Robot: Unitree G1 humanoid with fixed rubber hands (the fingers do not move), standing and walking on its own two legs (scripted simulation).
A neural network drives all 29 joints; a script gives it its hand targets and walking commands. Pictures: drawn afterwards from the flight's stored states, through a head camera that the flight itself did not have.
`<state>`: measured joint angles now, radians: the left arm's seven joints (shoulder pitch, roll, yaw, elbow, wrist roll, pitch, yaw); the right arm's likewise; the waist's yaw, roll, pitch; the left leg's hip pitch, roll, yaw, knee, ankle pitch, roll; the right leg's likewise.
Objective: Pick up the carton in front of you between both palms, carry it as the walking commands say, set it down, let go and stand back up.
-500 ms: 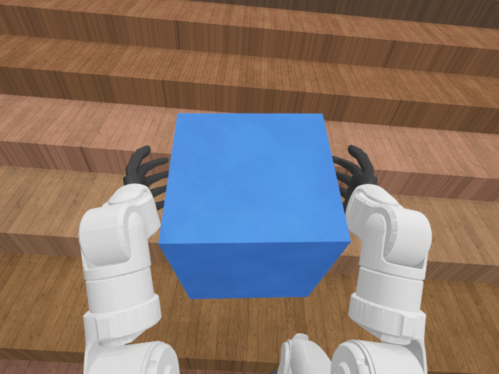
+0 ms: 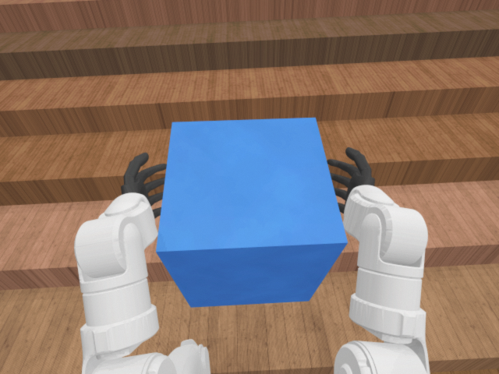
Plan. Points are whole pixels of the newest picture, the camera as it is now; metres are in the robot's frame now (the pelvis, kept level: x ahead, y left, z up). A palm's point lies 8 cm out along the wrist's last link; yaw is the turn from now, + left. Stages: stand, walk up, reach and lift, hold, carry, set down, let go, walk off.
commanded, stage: carry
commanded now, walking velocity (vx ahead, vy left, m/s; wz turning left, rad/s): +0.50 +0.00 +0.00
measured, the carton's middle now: (247, 220) +0.36 -0.01 +0.10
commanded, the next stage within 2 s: none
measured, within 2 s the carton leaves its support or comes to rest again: neither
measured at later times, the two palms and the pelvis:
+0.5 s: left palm (130, 46) +0.62 +0.18 +0.29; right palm (303, 27) +0.63 -0.13 +0.30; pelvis +0.28 +0.00 +0.13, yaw +2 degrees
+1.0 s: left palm out of the picture +0.93 +0.16 +0.42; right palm out of the picture +0.93 -0.14 +0.40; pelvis +0.59 +0.02 +0.25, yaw +1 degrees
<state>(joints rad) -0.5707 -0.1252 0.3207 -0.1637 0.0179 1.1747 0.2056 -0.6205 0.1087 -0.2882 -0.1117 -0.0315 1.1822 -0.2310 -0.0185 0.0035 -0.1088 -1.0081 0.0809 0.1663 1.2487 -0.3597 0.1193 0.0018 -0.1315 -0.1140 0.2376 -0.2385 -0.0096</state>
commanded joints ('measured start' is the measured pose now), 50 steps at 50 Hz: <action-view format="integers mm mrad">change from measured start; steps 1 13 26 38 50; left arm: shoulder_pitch -551 -559 -623 -656 -466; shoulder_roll -560 -649 -677 -864 -552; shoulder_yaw -490 -575 -587 -736 -518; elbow -11 -49 65 -26 -6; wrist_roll -102 -84 -175 -272 -125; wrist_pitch -2 -59 -2 -108 -40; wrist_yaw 4 -3 30 -78 3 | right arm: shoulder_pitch -572 -574 -464 -506 -522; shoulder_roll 689 773 563 727 660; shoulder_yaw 569 651 439 542 582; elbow -19 -115 -10 -75 -43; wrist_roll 188 277 112 68 179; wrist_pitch -16 -74 -12 -107 -41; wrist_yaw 0 75 21 45 -6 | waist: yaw -204 -62 123 69 -61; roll -159 29 290 -11 -307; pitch -455 -326 -331 -297 -317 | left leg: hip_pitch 729 1103 964 -6 477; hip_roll -217 194 95 -33 -112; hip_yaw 140 -501 26 -197 132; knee -453 -859 -877 462 -79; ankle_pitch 184 307 1595 20 180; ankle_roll -5 156 46 -20 28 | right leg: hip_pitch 0 -1055 -537 9 -130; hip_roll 14 106 190 -143 -32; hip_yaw -124 91 -213 455 -76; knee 606 1490 912 152 37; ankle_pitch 1426 -126 -14 -33 1336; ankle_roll -82 -89 -151 -240 -165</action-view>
